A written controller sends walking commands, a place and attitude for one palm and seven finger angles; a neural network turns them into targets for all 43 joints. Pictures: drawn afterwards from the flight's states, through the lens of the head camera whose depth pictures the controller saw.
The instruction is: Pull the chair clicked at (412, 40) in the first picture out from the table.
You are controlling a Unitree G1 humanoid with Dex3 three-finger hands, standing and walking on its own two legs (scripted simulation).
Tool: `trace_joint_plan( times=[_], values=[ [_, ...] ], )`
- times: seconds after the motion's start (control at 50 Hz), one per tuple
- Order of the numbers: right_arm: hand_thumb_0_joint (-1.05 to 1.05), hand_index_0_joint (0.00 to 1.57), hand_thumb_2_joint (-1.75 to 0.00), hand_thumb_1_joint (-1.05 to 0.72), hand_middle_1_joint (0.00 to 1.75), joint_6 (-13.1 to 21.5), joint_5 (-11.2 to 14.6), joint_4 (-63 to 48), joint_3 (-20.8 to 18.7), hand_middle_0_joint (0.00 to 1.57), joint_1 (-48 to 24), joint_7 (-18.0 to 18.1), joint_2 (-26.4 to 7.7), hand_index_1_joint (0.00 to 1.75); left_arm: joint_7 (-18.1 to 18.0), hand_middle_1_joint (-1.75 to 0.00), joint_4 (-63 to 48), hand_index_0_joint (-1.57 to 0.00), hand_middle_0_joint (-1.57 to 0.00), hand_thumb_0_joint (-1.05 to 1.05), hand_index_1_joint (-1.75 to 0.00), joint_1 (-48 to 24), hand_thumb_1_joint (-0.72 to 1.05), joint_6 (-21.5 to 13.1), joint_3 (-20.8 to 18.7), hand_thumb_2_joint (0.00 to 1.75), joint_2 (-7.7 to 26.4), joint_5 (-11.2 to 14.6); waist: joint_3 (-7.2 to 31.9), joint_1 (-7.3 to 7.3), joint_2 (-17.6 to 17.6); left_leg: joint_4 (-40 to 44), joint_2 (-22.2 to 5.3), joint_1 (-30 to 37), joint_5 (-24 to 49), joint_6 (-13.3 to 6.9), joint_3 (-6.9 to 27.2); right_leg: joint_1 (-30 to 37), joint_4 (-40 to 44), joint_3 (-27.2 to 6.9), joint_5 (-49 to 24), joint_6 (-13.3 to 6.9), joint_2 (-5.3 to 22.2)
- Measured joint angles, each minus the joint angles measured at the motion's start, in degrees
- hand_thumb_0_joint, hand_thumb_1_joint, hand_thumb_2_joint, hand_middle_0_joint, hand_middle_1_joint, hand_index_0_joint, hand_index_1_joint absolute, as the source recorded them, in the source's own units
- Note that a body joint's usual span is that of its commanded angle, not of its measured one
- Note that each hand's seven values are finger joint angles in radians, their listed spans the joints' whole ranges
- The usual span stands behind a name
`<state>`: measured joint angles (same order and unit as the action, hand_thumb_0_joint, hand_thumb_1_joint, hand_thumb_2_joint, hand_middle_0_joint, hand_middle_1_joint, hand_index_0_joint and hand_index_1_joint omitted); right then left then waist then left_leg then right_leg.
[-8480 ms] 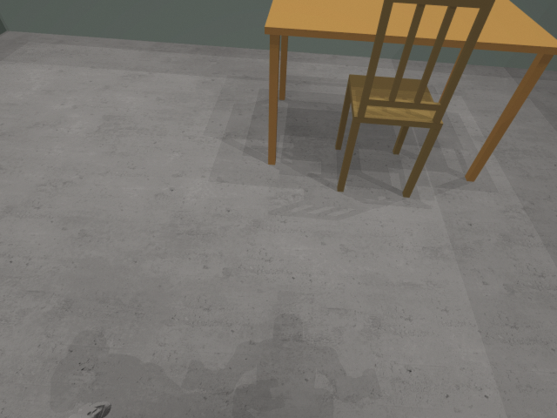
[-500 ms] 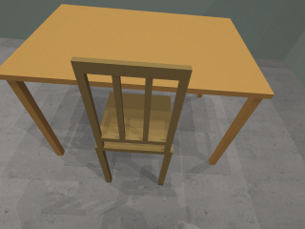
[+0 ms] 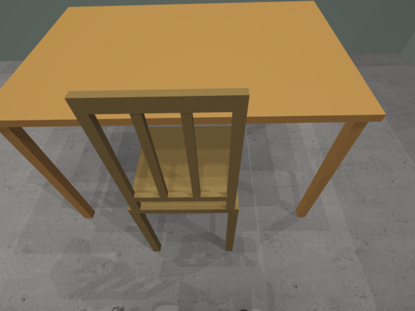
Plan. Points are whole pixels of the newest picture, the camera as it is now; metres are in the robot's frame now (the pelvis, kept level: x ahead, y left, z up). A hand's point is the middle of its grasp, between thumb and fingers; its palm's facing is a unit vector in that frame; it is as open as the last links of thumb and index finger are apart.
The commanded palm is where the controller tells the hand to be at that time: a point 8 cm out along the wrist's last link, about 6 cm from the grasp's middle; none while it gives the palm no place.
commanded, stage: come to a stop and stand still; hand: left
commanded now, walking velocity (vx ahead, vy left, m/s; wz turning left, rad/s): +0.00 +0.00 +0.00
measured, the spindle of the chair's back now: (152, 161) +0.47 +0.17 -0.05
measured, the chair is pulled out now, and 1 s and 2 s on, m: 0.00 0.00 0.00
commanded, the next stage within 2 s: look again from close up in 1.74 s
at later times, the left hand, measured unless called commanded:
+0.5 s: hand out of the picture -0.07 +0.23 -0.17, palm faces +0.03 -0.98 -0.22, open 7.3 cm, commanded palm none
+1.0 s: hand out of the picture -0.10 +0.17 -0.17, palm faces +0.03 -0.99 -0.16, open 7.3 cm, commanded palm none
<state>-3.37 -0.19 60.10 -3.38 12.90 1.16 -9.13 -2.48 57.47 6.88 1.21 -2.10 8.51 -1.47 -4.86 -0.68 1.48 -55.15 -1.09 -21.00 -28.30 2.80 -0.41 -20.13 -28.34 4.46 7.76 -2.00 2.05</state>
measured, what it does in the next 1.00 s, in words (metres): steps on the spot: left foot, then right foot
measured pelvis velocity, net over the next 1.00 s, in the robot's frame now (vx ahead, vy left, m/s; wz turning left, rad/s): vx -0.07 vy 0.02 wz -0.02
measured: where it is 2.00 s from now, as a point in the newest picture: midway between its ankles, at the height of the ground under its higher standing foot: outside the picture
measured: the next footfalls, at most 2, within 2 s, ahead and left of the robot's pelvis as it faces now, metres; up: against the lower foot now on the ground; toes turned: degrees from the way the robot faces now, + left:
left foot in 0.12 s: -0.01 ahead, +0.14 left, +0.00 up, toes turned +1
right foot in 0.50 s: -0.07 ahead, -0.06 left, +0.00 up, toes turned -2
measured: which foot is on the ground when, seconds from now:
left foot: up 0.00-0.10, down 0.12-1.00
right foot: down 0.00-0.14, up 0.16-0.48, down 0.50-1.00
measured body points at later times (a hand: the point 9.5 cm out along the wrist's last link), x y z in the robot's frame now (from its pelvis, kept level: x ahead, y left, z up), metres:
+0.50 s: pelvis -0.05 +0.06 +0.00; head -0.04 +0.05 +0.45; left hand -0.07 +0.29 -0.15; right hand -0.06 -0.16 -0.16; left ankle -0.05 +0.14 -0.73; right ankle -0.11 -0.05 -0.74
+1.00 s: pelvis -0.07 +0.02 +0.01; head -0.07 +0.02 +0.46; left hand -0.10 +0.22 -0.15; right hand -0.12 -0.18 -0.16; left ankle -0.05 +0.14 -0.73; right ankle -0.11 -0.05 -0.73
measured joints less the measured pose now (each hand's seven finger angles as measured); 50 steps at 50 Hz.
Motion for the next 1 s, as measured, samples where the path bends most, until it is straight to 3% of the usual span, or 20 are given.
trace_joint_plan(
  times=[0.06, 0.12, 0.14, 0.2, 0.26, 0.32, 0.44, 0.5, 0.54, 0.62, 1.0],
  values=[
    [0.00, 0.20, -0.90, -0.91, 0.29, 0.35, -0.17, -0.92, -0.01, 0.20, -0.37, -0.32, -0.34, 0.30, 0.10, -0.30, -0.18, -0.20, -0.20, 0.00, -0.30, 0.84, 0.92, 0.51, -0.46, 0.90, 0.83, -0.32, 1.05, 0.97, -0.58, 6.23, -0.14, 2.46, 1.30, -0.35, -0.35, -0.81, 0.59, -0.44, -1.31, 0.75, 0.13],
    [0.00, 0.20, -0.90, -0.91, 0.29, 1.33, -0.23, -1.65, 0.36, 0.20, 0.40, -0.45, -0.37, 0.30, 0.15, -0.30, -0.07, -0.20, -0.20, 0.00, -0.30, 2.36, 0.92, 1.05, -0.87, 0.90, 1.83, -0.18, 2.53, 1.48, -1.38, 19.19, -0.01, 7.96, 6.23, -1.00, -1.07, -2.36, -0.61, -0.80, -1.76, 1.86, 0.12],
    [0.00, 0.20, -0.90, -0.91, 0.29, 1.71, -0.32, -1.49, 0.47, 0.20, 0.62, -0.33, 0.07, 0.30, 0.16, -0.30, 0.26, -0.20, -0.20, 0.00, -0.30, 2.78, 0.92, 1.30, -1.05, 0.90, 2.40, 0.06, 2.69, 1.54, -2.54, 21.43, 0.74, 8.99, 7.16, -2.73, -1.65, -3.08, -2.11, -1.40, -0.72, 2.20, 0.67],
    [0.00, 0.20, -0.90, -0.91, 0.29, 1.82, -0.94, -1.44, 1.39, 0.20, 2.73, -0.04, 1.45, 0.30, 0.22, -0.30, 1.74, -0.20, -0.20, 0.00, -0.30, 4.91, 0.92, 2.56, -1.37, 0.90, 3.22, 0.41, 4.19, 1.50, -4.29, 23.87, 1.77, 10.22, 8.77, -4.84, -2.35, -4.28, -8.75, -4.25, 9.69, 2.53, -0.09],
    [0.00, 0.20, -0.90, -0.92, 0.29, 1.78, -0.99, -0.62, 2.29, 0.20, 4.43, 0.77, 2.20, 0.30, 0.47, -0.30, 2.80, -0.20, -0.20, 0.01, -0.30, 6.73, 0.92, 2.85, -1.38, 0.90, 3.17, 0.26, 5.29, 1.59, -4.07, 28.43, 2.17, 11.42, 11.79, -5.37, -1.89, -4.62, -17.91, -6.17, 11.60, 2.65, -1.52],
    [0.01, 0.20, -0.90, -0.93, 0.30, 1.84, -0.82, 0.43, 2.94, 0.20, 4.69, 1.26, 2.44, 0.30, 0.48, -0.30, 3.65, -0.20, -0.20, 0.01, -0.30, 8.46, 0.91, 2.13, -1.12, 0.90, 2.93, 0.46, 5.09, 2.21, -4.03, 31.44, 2.96, 11.94, 13.96, -6.10, -2.20, -2.55, -21.53, -6.39, 12.35, 3.37, -1.61],
    [0.01, 0.21, -0.90, -0.93, 0.30, 2.59, -0.55, 1.49, 2.94, 0.20, 3.85, 1.64, 1.84, 0.30, 0.24, -0.30, 6.61, -0.20, -0.20, 0.01, -0.30, 10.43, 0.91, 1.96, 0.28, 0.90, 1.57, 0.99, 3.67, 1.42, -3.38, 33.16, 4.43, 11.49, 15.76, -6.84, -3.62, 6.74, -10.00, -4.40, 15.99, 3.77, -0.58],
    [0.01, 0.21, -0.90, -0.93, 0.30, 2.78, -0.09, 2.20, 2.92, 0.20, 3.92, 1.48, 1.56, 0.30, 0.02, -0.30, 7.64, -0.20, -0.20, 0.01, -0.30, 10.61, 0.91, 1.07, 0.91, 0.90, 0.77, 1.16, 3.54, 1.07, -3.07, 31.70, 5.18, 10.08, 15.61, -6.57, -4.17, 12.10, 1.25, -4.18, 10.77, 2.75, -0.28],
    [0.01, 0.20, -0.90, -0.93, 0.30, 2.56, 0.30, 3.18, 2.83, 0.20, 3.59, 1.34, 0.90, 0.30, -0.15, -0.30, 8.56, -0.20, -0.20, 0.01, -0.30, 10.30, 0.91, 0.42, 1.48, 0.90, -0.60, 1.20, 3.09, 0.77, -0.84, 31.28, 4.14, 10.12, 15.61, -6.18, -3.73, 13.28, 3.42, -3.71, 10.01, 1.70, -1.36],
    [0.01, 0.20, -0.90, -0.92, 0.30, 2.58, 0.19, 4.47, 3.21, 0.20, 3.79, 0.96, 0.99, 0.30, -0.14, -0.30, 8.98, -0.20, -0.20, 0.01, -0.30, 10.60, 0.91, -0.88, 2.39, 0.90, -2.08, 1.37, 3.24, 0.16, 0.50, 33.31, 3.63, 11.17, 17.32, -5.64, -3.24, 14.06, 4.83, -3.26, 8.50, 1.14, -1.95],
    [0.00, 0.20, -0.90, -0.91, 0.29, 2.62, -0.09, 6.64, 3.72, 0.20, 6.78, 1.04, 2.47, 0.30, 0.00, -0.30, 9.19, -0.20, -0.20, 0.01, -0.30, 12.18, 0.91, -1.56, 2.55, 0.90, -3.48, 1.39, 3.84, 0.13, -1.11, 33.71, 1.74, 10.57, 18.54, -3.47, -2.20, 13.50, 5.14, -2.31, 7.67, -1.07, -3.91]
  ],
)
